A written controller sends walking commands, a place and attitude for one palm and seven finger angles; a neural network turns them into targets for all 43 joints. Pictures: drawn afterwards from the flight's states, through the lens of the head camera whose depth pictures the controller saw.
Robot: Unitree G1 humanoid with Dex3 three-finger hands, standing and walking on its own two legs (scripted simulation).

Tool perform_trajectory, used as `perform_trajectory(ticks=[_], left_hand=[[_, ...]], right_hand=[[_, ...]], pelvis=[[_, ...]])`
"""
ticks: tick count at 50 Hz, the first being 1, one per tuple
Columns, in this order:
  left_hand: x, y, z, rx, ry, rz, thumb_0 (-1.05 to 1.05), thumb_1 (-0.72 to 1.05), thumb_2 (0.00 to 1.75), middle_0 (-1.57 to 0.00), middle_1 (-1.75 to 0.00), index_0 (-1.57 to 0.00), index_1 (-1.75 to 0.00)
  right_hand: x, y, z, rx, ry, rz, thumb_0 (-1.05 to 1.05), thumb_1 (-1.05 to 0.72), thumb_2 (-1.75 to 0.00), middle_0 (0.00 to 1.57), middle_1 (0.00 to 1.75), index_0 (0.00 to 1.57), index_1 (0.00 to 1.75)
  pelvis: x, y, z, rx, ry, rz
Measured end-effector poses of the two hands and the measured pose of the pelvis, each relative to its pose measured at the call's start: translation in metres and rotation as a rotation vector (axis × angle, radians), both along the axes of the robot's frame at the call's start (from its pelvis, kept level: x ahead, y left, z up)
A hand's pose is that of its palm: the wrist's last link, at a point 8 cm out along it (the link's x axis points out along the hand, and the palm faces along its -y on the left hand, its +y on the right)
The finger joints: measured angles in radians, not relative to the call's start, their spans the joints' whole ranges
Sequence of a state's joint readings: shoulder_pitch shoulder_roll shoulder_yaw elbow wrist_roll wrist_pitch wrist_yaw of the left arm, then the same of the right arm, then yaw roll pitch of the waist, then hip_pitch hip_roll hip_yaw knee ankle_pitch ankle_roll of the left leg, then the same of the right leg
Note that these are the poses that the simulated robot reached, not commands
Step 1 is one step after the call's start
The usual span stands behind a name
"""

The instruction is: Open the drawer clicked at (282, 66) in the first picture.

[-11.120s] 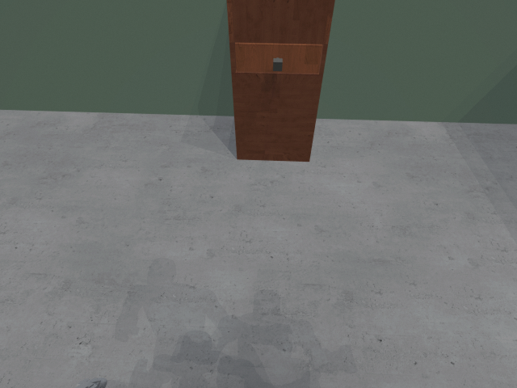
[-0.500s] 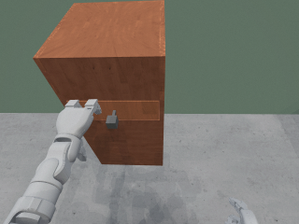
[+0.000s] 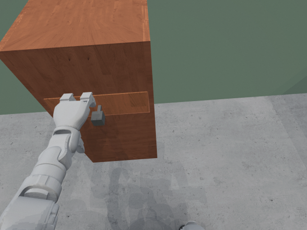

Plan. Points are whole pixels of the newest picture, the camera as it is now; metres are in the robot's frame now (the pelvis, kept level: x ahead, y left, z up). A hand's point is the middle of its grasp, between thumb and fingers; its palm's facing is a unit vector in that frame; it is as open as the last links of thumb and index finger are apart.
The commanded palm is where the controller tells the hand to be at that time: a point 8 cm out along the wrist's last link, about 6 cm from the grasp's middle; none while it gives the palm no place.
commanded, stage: move the hooked fingers above the handle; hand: left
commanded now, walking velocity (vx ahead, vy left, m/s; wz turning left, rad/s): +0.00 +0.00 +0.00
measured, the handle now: (98, 114) +0.53 +0.23 -0.13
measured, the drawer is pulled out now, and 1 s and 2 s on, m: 0.00 0.00 0.00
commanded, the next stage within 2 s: lower the fingers behind the handle in 1.32 s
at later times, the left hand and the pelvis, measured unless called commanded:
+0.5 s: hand (89, 117) +0.46 +0.23 -0.04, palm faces -0.06 +0.01 -1.00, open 13.8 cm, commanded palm +0.45 +0.24 +0.01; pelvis -0.01 +0.01 -0.04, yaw +0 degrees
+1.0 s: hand (91, 116) +0.48 +0.23 -0.07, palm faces -0.09 -0.02 -1.00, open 13.8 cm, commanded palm +0.46 +0.23 -0.01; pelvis -0.01 +0.02 -0.05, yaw +0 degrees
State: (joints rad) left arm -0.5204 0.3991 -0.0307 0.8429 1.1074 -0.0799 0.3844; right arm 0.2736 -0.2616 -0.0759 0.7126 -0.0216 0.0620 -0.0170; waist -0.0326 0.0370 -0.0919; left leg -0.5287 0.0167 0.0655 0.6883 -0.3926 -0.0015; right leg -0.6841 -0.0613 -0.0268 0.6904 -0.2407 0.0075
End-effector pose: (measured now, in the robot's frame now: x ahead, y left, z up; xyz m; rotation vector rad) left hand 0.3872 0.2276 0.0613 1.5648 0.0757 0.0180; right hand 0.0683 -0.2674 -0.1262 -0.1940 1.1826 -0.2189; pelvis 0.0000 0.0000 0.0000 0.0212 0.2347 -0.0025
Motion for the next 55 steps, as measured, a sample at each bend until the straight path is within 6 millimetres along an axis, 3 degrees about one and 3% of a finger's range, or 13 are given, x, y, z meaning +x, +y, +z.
perform_trajectory(ticks=[23,38,45,55], left_hand=[[0.050,-0.002,-0.047,0.014,0.020,0.016,0.00,-0.48,0.30,-0.32,-1.20,-0.32,-1.20],[0.081,0.004,-0.077,-0.001,0.027,0.016,0.00,-0.48,0.30,-0.32,-1.20,-0.32,-1.20],[0.081,0.008,-0.077,-0.001,0.039,0.032,0.00,-0.48,0.30,-0.32,-1.20,-0.32,-1.20],[0.076,0.002,-0.072,-0.016,0.033,0.001,0.00,-0.48,0.30,-0.32,-1.20,-0.32,-1.20]], right_hand=[[-0.058,-0.005,-0.029,-0.030,0.141,-0.028,0.00,-0.91,-0.89,0.20,0.30,0.20,0.30],[-0.096,0.003,-0.045,-0.038,0.263,-0.055,0.00,-0.91,-0.89,0.20,0.30,0.20,0.30],[-0.095,0.012,-0.044,-0.015,0.284,-0.065,0.00,-0.91,-0.89,0.20,0.30,0.20,0.30],[-0.068,0.014,-0.040,-0.011,0.242,-0.035,0.00,-0.91,-0.89,0.20,0.30,0.20,0.30]], pelvis=[[-0.014,0.005,-0.034,-0.008,0.151,0.008],[-0.017,0.012,-0.057,-0.024,0.234,0.010],[-0.011,0.015,-0.054,-0.029,0.231,0.004],[-0.001,0.015,-0.046,-0.034,0.212,0.013]])
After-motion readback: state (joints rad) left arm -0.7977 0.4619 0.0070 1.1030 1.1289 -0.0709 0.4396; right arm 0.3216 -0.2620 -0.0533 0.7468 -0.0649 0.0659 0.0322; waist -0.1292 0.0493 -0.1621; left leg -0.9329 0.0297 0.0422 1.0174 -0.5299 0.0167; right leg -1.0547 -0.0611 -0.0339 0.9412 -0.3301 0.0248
